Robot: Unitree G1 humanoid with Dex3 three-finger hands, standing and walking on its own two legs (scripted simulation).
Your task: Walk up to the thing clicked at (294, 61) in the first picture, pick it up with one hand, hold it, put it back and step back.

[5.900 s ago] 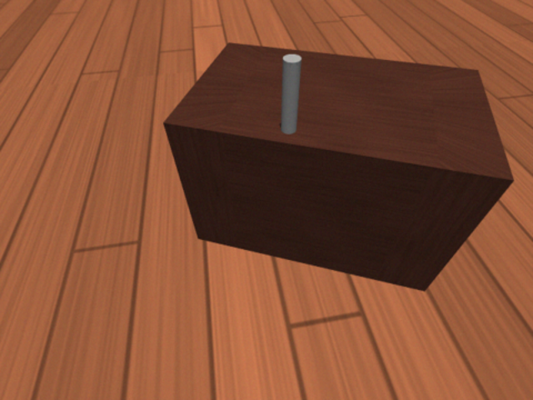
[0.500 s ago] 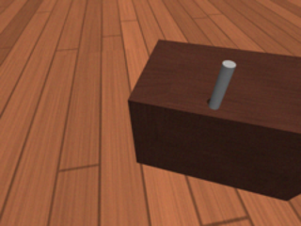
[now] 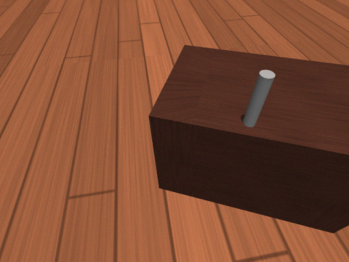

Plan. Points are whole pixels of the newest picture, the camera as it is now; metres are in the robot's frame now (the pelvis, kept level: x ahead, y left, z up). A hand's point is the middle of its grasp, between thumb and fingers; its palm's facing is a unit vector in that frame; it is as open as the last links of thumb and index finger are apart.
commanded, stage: stand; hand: right
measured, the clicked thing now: (257, 101) +0.63 -0.26 -0.02
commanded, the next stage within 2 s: walk up in 0.92 s
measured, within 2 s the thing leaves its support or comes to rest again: neither
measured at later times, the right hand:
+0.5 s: hand out of the picture +0.08 -0.25 -0.16, palm faces -0.03 +0.94 -0.34, open 7.4 cm
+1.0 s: hand out of the picture +0.08 -0.26 -0.16, palm faces -0.02 +0.94 -0.33, open 7.4 cm
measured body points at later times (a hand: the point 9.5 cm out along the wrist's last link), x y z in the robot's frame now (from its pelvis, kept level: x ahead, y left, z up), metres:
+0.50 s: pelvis +0.00 +0.00 +0.00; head +0.02 +0.00 +0.45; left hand +0.07 +0.30 -0.13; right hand +0.08 -0.30 -0.13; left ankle +0.01 +0.14 -0.75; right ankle -0.02 -0.14 -0.75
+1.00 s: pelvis +0.01 +0.00 +0.00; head +0.01 +0.00 +0.45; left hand +0.07 +0.31 -0.13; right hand +0.08 -0.31 -0.13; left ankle +0.00 +0.14 -0.74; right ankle -0.02 -0.14 -0.75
